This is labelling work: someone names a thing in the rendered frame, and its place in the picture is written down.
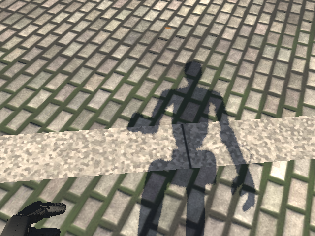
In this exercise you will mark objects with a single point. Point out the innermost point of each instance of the left robot hand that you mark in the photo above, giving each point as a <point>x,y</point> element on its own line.
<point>20,224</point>

